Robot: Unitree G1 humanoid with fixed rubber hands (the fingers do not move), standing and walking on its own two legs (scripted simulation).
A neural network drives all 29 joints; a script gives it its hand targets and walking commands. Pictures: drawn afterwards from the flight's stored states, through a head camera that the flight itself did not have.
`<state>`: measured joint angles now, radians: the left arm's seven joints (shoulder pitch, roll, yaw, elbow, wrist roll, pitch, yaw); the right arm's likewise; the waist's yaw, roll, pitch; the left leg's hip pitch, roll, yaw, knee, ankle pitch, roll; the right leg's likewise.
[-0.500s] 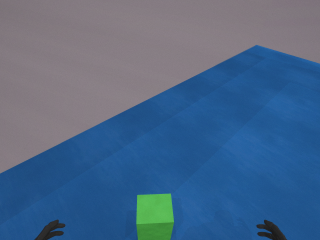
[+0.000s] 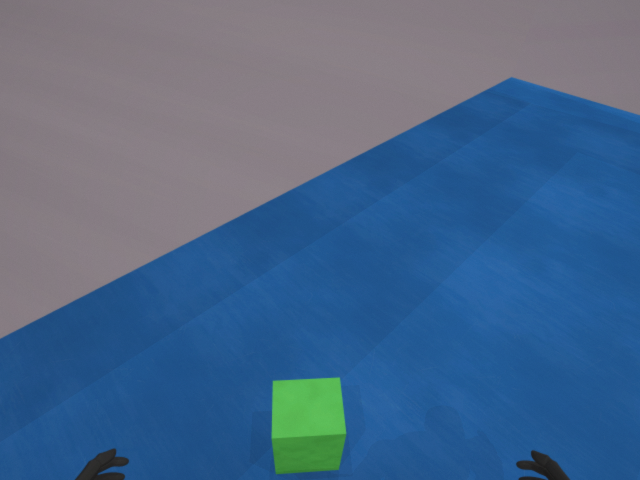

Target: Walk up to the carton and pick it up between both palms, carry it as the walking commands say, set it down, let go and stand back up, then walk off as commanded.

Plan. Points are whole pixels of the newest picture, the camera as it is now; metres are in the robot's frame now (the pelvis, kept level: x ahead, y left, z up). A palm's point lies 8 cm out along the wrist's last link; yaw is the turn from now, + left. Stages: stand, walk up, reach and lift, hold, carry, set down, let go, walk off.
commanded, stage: walk off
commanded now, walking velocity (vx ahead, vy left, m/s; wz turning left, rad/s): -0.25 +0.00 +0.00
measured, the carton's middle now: (307, 427) +0.46 +0.01 -0.63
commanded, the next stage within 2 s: stand in 0.86 s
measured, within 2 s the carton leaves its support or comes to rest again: neither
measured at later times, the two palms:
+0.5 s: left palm out of the picture +0.02 +0.26 -0.10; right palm out of the picture +0.01 -0.29 -0.10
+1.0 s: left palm out of the picture -0.13 +0.22 -0.09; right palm out of the picture -0.13 -0.31 -0.12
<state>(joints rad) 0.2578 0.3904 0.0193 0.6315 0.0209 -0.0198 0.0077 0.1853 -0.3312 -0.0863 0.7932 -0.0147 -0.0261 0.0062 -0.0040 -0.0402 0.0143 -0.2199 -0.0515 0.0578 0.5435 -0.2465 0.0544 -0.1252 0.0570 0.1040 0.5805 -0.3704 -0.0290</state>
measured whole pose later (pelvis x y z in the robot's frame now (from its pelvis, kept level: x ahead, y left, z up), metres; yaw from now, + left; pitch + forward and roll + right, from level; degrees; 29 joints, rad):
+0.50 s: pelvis -0.08 -0.01 +0.00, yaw -1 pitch -4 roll -1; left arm 0.27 0.30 0.00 0.63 0.02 0.08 0.01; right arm 0.18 -0.29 -0.09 0.81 -0.01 0.10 0.01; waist 0.02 0.00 0.11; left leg -0.35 0.02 0.06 0.51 -0.10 0.05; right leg -0.21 0.05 0.04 0.86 -0.50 -0.01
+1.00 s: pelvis -0.22 -0.04 +0.00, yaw +1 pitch -4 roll +1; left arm 0.27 0.25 0.00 0.64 0.02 0.06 0.01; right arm 0.19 -0.28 -0.09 0.81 -0.01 0.12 -0.01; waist 0.01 0.01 0.12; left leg -0.23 -0.03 0.00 0.97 -0.50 -0.01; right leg -0.30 0.01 -0.04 0.57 -0.20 -0.06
